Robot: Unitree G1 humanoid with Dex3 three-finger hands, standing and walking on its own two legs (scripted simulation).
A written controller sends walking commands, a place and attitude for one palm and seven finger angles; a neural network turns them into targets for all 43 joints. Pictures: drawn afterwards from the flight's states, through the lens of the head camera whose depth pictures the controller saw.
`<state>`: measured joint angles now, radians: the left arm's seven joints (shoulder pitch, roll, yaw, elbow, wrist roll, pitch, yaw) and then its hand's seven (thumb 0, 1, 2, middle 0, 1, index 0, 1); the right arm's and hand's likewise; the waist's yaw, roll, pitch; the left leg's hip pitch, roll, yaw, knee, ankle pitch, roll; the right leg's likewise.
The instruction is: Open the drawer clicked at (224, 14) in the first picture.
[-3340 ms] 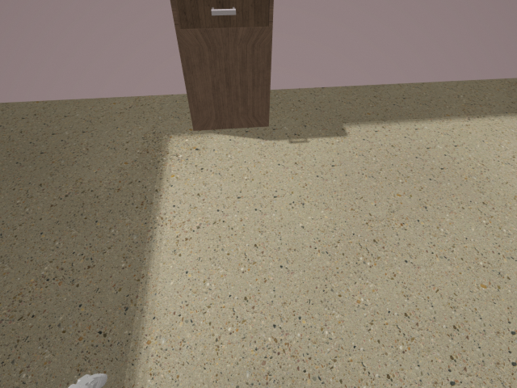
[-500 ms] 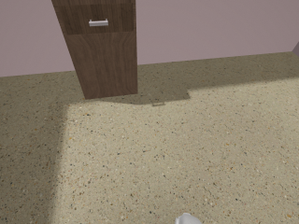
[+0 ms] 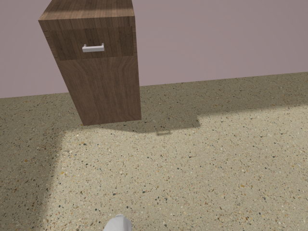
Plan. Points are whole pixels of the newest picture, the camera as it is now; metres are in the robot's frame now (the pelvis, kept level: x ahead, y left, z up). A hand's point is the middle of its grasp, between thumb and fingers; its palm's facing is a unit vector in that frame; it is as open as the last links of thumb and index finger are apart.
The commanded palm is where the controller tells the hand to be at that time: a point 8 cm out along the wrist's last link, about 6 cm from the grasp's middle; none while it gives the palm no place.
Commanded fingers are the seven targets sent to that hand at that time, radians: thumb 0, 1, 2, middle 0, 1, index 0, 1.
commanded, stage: walk to a spot facing it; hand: left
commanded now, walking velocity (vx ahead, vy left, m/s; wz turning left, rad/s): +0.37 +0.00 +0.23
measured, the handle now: (93, 47) +1.05 +0.41 -0.06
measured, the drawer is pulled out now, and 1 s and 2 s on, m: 0.00 0.00 0.00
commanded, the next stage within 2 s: turn to face it in 0.36 s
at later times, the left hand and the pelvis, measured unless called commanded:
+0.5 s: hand (85, 201) +0.24 +0.25 -0.17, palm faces +0.07 -0.98 -0.18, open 7.4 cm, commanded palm none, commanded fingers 0.00 0.90 0.90 -0.20 -0.30 -0.20 -0.30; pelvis +0.20 +0.06 +0.00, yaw +0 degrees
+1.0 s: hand (101, 171) +0.35 +0.22 -0.18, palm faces +0.15 -0.97 -0.18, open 7.3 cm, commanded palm none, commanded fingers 0.00 0.90 0.90 -0.20 -0.30 -0.20 -0.30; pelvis +0.29 +0.04 -0.01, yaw +7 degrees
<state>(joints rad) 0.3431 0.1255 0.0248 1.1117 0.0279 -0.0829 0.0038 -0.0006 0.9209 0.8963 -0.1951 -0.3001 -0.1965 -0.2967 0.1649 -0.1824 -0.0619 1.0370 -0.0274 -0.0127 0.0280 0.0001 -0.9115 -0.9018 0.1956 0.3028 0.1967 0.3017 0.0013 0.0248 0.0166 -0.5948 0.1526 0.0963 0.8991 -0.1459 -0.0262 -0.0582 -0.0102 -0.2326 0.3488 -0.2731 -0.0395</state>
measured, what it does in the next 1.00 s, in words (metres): walks ahead: left foot, then right foot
